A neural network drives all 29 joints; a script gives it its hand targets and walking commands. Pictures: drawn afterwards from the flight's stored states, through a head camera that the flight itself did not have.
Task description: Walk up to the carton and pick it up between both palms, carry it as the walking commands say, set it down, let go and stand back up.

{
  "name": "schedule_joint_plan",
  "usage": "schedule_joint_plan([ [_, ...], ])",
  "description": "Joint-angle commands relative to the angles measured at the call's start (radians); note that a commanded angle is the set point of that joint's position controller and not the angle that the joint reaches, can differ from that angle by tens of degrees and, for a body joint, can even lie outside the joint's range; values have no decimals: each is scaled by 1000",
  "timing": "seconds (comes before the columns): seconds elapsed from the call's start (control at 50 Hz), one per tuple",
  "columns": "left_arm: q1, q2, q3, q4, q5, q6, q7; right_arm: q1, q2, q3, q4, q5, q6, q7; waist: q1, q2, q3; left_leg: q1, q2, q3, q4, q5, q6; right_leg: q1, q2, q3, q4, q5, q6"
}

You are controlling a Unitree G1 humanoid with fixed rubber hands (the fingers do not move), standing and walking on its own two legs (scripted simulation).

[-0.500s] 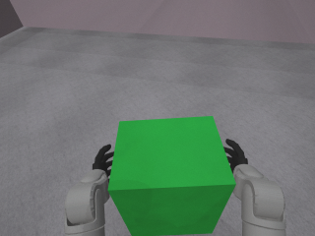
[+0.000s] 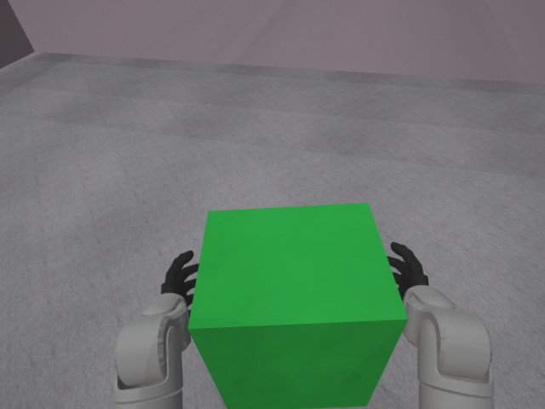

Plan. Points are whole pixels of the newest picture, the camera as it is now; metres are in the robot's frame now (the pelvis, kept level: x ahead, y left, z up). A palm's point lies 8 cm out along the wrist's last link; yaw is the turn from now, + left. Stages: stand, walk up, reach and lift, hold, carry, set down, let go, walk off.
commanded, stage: carry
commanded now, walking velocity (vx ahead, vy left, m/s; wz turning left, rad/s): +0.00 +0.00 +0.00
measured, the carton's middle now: (292, 315) +0.27 +0.00 +0.01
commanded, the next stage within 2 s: none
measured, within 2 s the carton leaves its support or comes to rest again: neither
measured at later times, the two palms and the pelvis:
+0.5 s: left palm (175, 304) +0.26 +0.16 +0.07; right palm (408, 297) +0.26 -0.16 +0.08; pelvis +0.00 +0.00 +0.00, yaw +0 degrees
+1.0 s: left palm (176, 303) +0.26 +0.16 +0.06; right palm (404, 298) +0.26 -0.15 +0.07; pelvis +0.01 +0.01 +0.00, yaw -1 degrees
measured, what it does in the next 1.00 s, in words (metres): stands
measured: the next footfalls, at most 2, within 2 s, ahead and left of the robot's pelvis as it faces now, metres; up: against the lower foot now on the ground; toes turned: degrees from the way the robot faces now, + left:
none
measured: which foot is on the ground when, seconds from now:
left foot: down 0.00-1.00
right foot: down 0.00-1.00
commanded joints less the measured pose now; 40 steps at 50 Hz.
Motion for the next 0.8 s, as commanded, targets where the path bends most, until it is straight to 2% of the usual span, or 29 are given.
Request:
schedule_joint_plan([
  [0.0,-492,-847,-727,-95,-367,-16,-232,-461,855,728,-70,371,0,230,3,-9,-241,42,117,-119,-81,54,21,145,-146,172,-99,60,36],
  [0.42,-489,-834,-706,-62,-340,-58,-230,-455,847,703,-37,346,-42,229,3,-10,-242,43,116,-117,-80,41,23,145,-141,177,-99,60,34],
  [0.78,-475,-806,-670,-9,-296,-131,-227,-442,827,669,15,304,-117,228,3,-8,-242,43,117,-114,-78,41,25,153,-134,178,-95,72,30],
])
